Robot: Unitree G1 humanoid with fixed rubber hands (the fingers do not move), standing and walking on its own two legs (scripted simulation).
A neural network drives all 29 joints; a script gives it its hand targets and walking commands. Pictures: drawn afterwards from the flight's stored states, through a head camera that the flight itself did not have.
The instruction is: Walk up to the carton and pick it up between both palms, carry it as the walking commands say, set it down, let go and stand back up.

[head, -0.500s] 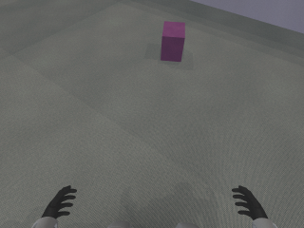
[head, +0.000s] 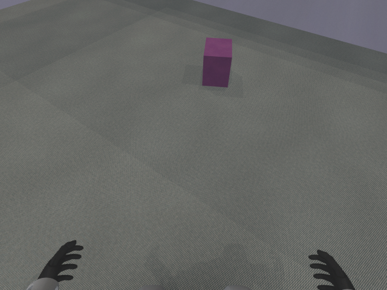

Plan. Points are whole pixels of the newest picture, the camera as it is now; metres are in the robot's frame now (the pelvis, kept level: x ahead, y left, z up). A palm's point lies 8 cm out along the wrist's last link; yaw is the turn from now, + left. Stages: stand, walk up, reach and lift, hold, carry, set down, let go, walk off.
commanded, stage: stand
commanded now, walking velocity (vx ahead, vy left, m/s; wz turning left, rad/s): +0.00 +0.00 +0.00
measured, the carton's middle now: (216, 62) +1.86 -0.18 -0.60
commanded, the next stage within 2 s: walk up in 1.66 s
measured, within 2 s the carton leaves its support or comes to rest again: neither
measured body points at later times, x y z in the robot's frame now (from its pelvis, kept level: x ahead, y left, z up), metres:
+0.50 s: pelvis +0.00 +0.01 +0.02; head +0.01 +0.01 +0.47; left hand +0.12 +0.32 -0.09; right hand +0.14 -0.29 -0.08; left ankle +0.01 +0.13 -0.71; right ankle +0.01 -0.12 -0.71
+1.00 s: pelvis +0.00 +0.01 +0.04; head +0.01 +0.00 +0.49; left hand +0.10 +0.32 -0.08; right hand +0.13 -0.29 -0.08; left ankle +0.01 +0.13 -0.71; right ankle +0.01 -0.12 -0.71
